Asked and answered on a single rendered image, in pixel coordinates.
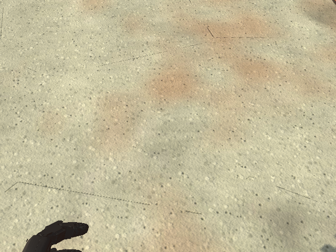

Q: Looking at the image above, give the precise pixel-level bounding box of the left robot hand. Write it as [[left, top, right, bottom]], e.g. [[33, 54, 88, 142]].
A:
[[22, 220, 89, 252]]

